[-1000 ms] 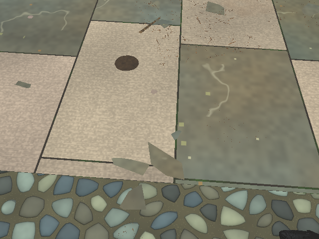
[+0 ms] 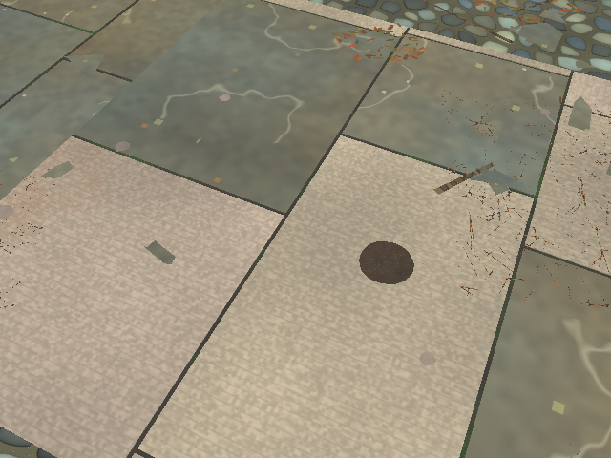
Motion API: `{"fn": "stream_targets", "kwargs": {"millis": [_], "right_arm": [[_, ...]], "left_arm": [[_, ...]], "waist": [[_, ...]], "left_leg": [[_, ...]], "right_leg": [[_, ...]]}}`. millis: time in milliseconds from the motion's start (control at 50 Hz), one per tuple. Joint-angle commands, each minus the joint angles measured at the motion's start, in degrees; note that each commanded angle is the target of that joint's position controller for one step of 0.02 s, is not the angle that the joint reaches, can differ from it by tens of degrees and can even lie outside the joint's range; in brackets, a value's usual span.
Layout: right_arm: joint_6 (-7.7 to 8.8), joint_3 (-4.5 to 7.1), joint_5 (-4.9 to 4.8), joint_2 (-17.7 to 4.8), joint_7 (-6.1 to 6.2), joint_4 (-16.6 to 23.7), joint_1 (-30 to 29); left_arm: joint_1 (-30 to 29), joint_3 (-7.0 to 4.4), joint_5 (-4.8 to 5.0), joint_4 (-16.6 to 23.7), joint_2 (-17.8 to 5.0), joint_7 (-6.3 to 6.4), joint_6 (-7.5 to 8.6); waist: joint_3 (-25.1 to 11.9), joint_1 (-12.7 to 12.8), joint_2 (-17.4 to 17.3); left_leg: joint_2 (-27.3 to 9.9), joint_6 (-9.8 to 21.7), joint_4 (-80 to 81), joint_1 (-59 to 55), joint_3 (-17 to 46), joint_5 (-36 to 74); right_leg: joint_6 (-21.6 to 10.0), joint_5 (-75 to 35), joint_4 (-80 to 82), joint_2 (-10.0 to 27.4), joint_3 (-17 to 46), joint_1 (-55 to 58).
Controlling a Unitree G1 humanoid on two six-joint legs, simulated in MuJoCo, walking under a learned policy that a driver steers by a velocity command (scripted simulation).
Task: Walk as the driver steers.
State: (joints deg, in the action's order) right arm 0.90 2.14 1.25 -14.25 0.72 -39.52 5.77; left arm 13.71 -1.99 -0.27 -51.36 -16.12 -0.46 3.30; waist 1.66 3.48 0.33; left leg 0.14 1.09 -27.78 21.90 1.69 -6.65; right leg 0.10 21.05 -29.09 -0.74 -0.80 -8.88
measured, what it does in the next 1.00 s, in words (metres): stands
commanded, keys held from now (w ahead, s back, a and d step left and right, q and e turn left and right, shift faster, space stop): no key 0.82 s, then w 0.18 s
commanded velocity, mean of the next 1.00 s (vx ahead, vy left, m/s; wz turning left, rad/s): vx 0.05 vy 0.00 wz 0.02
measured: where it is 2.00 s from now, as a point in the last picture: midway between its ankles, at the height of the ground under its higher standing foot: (363, 408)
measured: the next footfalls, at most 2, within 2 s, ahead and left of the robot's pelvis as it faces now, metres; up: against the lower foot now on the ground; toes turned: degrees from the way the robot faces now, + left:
right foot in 1.58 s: +0.45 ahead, -0.15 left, +0.00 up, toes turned -17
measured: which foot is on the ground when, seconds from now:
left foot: down 0.00-1.00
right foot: down 0.00-1.00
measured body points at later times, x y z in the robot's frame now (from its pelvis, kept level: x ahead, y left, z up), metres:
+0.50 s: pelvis +0.04 +0.01 +0.00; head +0.05 +0.01 +0.45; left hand +0.09 +0.28 -0.14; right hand +0.18 -0.25 -0.12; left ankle +0.08 +0.11 -0.73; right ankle -0.03 -0.13 -0.73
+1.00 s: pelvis +0.05 +0.01 +0.00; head +0.04 +0.01 +0.45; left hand +0.02 +0.26 -0.16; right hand +0.13 -0.25 -0.14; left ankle +0.07 +0.11 -0.72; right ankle -0.03 -0.13 -0.73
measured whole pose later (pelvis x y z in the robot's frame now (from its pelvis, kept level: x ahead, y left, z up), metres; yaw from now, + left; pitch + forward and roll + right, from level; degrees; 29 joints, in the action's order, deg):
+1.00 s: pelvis +0.05 +0.01 +0.00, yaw +0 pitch -1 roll +0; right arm 0.9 3.3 -1.0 -13.2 0.7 -61.2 9.3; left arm 21.9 -1.2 0.8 -61.6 -12.8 2.6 1.7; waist -0.4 1.4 1.1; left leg 1.9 2.7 -37.9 19.0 -0.9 -21.2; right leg -0.1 24.0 -29.7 2.0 0.2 -5.1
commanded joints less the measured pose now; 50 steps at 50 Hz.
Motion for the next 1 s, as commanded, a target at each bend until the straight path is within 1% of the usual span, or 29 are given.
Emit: {"fn": "stream_targets", "kwargs": {"millis": [20,40,80,100,120,140,180,200,220,260,340,400,580,820,840,880,900,920,940,960,980,1000], "right_arm": [[-0.64,0.98,-0.31,-4.28,0.08,1.68,3.70],[-0.84,1.09,-0.30,-4.91,-0.24,1.57,1.42],[-0.86,1.56,-0.50,-6.75,-0.66,2.13,-3.13],[-0.87,1.56,-0.57,-6.49,-0.68,2.06,-3.80],[-0.69,1.44,-0.45,-5.99,-0.78,1.74,-3.28],[-0.30,1.35,-0.23,-5.78,-0.80,1.07,-2.42],[0.38,1.62,-0.73,-6.01,-0.50,-0.22,-1.10],[0.47,1.70,-0.88,-5.98,-0.37,-0.80,-0.62],[0.45,1.75,-0.93,-5.86,-0.31,-1.44,-0.31],[0.17,1.83,-0.99,-5.62,-0.29,-2.56,-0.40],[-0.38,2.01,-1.09,-5.55,-0.31,-4.74,-1.17],[-0.57,2.11,-1.11,-5.64,-0.06,-6.56,-1.29],[-1.18,2.16,-1.25,-5.84,0.91,-11.74,-1.58],[-1.72,1.73,-1.35,-5.16,1.19,-17.13,-1.84],[-1.79,1.62,-1.36,-4.77,1.21,-17.98,-0.87],[-1.81,2.03,-1.81,-5.68,1.24,-18.78,-0.13],[-1.47,2.11,-1.80,-5.78,1.15,-18.71,-0.63],[-0.81,2.09,-1.83,-5.45,0.93,-18.37,-1.64],[0.10,2.00,-1.98,-4.63,0.57,-17.92,-2.80],[1.15,1.81,-2.22,-3.40,0.06,-17.30,-4.32],[2.06,1.74,-2.51,-2.89,-0.49,-16.74,-5.31],[2.80,1.73,-2.69,-2.96,-0.90,-16.54,-5.10]], "left_arm": [[3.55,0.11,-0.25,2.19,-3.67,0.40,-0.73],[2.45,0.06,-0.19,2.03,-3.73,0.87,-1.76],[2.42,-0.04,-1.02,1.55,-4.92,1.40,-3.51],[2.56,-0.06,-1.07,1.27,-5.74,1.36,-3.78],[2.13,-0.27,-0.79,0.68,-6.63,1.35,-3.69],[1.46,-0.17,-0.59,0.56,-6.14,1.47,-3.45],[1.01,-0.34,-0.61,-0.25,-6.39,1.68,-2.84],[0.77,-0.30,-0.46,-0.60,-6.13,1.74,-2.58],[0.64,-0.27,-0.29,-1.03,-5.91,1.77,-2.50],[0.19,-0.26,-0.09,-1.80,-5.57,1.84,-2.82],[-0.20,-0.31,-0.11,-3.29,-5.28,2.11,-3.81],[-0.04,-0.32,-0.15,-4.41,-5.24,2.34,-3.98],[1.39,0.03,-0.21,-7.14,-4.37,2.66,-3.38],[5.36,0.78,-0.29,-9.30,-2.20,2.81,-2.55],[6.72,0.87,-0.22,-9.88,-1.74,2.86,-2.58],[6.68,0.45,0.21,-9.33,-2.94,3.22,-2.72],[6.99,0.30,0.36,-8.78,-3.32,3.39,-2.60],[8.25,0.11,0.56,-8.59,-3.74,3.47,-2.26],[10.30,-0.28,0.86,-8.86,-4.78,3.47,-1.75],[12.22,-0.96,1.25,-9.32,-6.64,3.41,-1.20],[11.10,-1.71,1.54,-9.12,-8.45,3.38,-0.71],[10.08,-1.83,1.55,-8.73,-8.15,3.25,-0.26]], "waist": [[-12.71,-2.00,-9.16],[-10.85,-1.31,-8.14],[-6.77,0.11,-7.58],[-4.08,-0.25,-6.48],[-1.99,-1.21,-3.95],[-2.50,-1.40,-3.26],[-5.24,-1.92,-1.72],[-6.56,-2.10,-1.13],[-7.45,-2.22,-0.73],[-7.62,-2.25,-0.55],[-5.45,-2.00,-0.63],[-4.38,-1.96,-0.72],[-1.89,-2.40,-0.89],[0.01,-2.95,-0.49],[-0.97,-2.92,-0.38],[1.51,-3.11,0.94],[3.36,-2.76,1.26],[5.03,-2.05,1.77],[6.19,-1.22,3.56],[7.18,-0.50,7.33],[9.24,-0.89,10.51],[10.37,-1.57,10.33]], "left_leg": [[-15.36,13.09,3.11,-21.99,17.22,25.32],[-13.22,10.93,4.22,-18.33,15.91,16.65],[-8.74,6.21,5.93,-8.63,11.32,1.21],[-6.19,4.25,5.92,-7.08,8.56,-4.66],[-4.70,3.28,5.24,-7.45,7.15,-4.20],[-4.48,3.09,3.72,-8.69,7.10,0.99],[-4.45,3.85,0.28,-13.11,6.05,14.41],[-4.37,4.34,-1.05,-14.84,5.67,19.96],[-4.48,4.77,-1.66,-16.02,5.60,23.01],[-4.42,5.18,-1.73,-16.56,5.42,23.68],[-3.84,4.96,-0.52,-14.71,5.00,18.47],[-3.38,4.48,0.14,-14.02,4.59,14.95],[-2.42,3.43,1.59,-13.74,3.81,6.62],[-1.74,2.65,2.66,-13.24,3.22,1.16],[-1.13,2.62,2.99,-13.36,2.67,-5.71],[0.88,2.73,1.68,-9.29,0.91,-23.33],[1.24,2.87,0.98,-6.11,0.66,-28.38],[1.46,2.87,-0.25,-3.30,0.30,-29.45],[1.94,2.40,-3.14,-0.28,-0.89,-26.98],[2.73,1.56,-8.72,3.24,-3.48,-20.83],[1.44,1.55,-14.23,6.35,-4.54,-15.03],[-0.49,2.30,-15.50,7.56,-3.41,-14.83]], "right_leg": [[1.91,6.69,-5.74,3.23,2.51,-10.76],[2.05,3.24,-3.15,3.49,2.31,-9.55],[1.72,-6.58,4.03,3.70,2.35,-3.31],[1.22,-5.84,4.70,3.93,2.07,-4.56],[0.66,-4.88,4.06,3.74,1.56,-5.86],[0.39,-6.69,4.30,4.02,1.62,-5.14],[0.64,-11.49,4.75,4.52,2.21,-4.29],[0.85,-13.95,4.65,4.61,2.27,-3.67],[1.06,-15.26,4.48,4.55,2.14,-3.13],[1.30,-15.22,4.57,4.30,1.85,-2.41],[1.19,-12.79,5.27,3.90,1.49,-1.86],[1.03,-11.51,5.75,3.81,1.35,-1.95],[0.73,-7.36,6.96,3.45,0.89,-4.29],[0.44,-4.11,7.90,3.07,0.61,-6.56],[0.14,0.63,8.28,2.75,0.27,-6.23],[-2.04,12.47,8.21,2.90,1.35,-8.20],[-3.44,17.56,8.89,3.87,2.96,-9.09],[-4.88,20.85,10.28,5.48,5.49,-9.10],[-6.75,23.25,12.71,8.33,9.78,-7.49],[-9.27,25.40,16.77,13.13,16.33,-4.74],[-11.61,24.51,19.89,18.37,22.14,-3.63],[-12.42,20.92,20.09,20.40,23.72,-3.64]]}}
Keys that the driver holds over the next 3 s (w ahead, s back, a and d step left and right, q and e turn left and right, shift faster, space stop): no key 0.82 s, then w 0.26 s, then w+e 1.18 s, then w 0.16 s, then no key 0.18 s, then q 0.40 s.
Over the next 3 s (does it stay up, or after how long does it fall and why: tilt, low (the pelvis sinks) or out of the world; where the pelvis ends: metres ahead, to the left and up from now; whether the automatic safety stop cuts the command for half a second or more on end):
stays up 0.85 -0.31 0.00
